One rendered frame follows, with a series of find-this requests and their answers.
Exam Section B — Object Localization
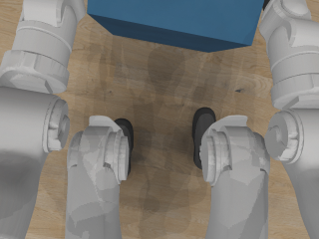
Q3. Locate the right robot upper arm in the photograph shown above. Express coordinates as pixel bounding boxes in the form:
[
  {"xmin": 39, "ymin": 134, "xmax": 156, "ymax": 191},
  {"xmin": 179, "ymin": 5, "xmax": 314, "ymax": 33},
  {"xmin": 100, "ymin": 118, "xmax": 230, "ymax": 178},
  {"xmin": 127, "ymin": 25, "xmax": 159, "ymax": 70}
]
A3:
[{"xmin": 264, "ymin": 108, "xmax": 319, "ymax": 239}]

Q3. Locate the left robot upper arm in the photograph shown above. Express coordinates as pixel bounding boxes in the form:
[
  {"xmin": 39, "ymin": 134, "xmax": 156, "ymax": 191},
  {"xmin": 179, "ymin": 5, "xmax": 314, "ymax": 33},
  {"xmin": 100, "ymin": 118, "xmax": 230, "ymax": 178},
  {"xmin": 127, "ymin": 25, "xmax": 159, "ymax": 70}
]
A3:
[{"xmin": 0, "ymin": 86, "xmax": 70, "ymax": 239}]

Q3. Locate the left robot shin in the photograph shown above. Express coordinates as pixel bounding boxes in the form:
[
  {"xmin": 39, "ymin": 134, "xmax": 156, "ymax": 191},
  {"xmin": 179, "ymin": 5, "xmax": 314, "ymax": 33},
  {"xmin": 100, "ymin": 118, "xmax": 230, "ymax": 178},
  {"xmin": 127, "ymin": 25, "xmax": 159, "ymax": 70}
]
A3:
[{"xmin": 67, "ymin": 116, "xmax": 125, "ymax": 171}]

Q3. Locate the robot left forearm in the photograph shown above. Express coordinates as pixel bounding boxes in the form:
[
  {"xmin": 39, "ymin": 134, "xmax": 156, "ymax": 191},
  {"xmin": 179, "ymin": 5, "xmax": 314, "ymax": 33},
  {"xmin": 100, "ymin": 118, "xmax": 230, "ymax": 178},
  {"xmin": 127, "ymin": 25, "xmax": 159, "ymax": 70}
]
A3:
[{"xmin": 0, "ymin": 0, "xmax": 86, "ymax": 95}]

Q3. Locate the carton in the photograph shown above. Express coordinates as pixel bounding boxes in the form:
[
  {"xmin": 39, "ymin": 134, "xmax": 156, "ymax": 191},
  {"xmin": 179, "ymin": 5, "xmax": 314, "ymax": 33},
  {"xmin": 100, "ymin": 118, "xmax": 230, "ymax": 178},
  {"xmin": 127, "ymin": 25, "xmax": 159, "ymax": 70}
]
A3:
[{"xmin": 87, "ymin": 0, "xmax": 264, "ymax": 53}]

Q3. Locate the right robot thigh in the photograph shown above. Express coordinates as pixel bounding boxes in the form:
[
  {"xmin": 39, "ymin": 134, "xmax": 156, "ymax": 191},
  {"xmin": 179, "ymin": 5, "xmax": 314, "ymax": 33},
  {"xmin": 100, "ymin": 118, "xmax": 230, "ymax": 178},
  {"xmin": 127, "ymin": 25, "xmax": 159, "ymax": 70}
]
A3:
[{"xmin": 201, "ymin": 125, "xmax": 269, "ymax": 239}]

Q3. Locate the robot right forearm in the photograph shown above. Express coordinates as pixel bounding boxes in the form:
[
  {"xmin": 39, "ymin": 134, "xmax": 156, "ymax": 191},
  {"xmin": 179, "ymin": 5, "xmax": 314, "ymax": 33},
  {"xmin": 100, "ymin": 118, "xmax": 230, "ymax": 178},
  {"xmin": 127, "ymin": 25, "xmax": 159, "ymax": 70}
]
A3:
[{"xmin": 258, "ymin": 0, "xmax": 319, "ymax": 111}]

